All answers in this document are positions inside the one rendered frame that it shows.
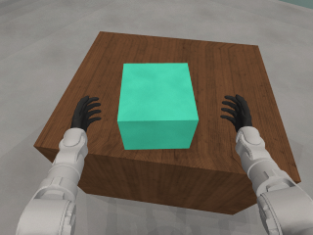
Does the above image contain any robot right upper arm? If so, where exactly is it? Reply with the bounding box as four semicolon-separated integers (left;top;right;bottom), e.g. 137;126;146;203
256;186;313;235

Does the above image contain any left robot forearm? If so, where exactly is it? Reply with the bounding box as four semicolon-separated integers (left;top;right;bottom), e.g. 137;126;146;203
15;127;88;235

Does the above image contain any pedestal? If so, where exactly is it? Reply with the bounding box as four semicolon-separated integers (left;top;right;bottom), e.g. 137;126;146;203
33;31;301;215

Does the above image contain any carton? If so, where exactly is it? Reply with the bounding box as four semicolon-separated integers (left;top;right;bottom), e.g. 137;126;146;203
117;63;199;150

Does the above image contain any robot left hand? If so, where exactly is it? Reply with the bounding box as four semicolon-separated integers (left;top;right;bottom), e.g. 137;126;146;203
70;95;102;133

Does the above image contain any robot left upper arm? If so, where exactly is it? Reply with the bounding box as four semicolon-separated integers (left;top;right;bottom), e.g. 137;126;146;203
18;199;76;235

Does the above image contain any robot right hand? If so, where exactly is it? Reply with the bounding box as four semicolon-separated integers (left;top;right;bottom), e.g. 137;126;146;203
220;94;252;133

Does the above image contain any right robot forearm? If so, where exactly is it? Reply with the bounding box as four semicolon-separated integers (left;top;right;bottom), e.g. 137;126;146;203
235;126;313;206

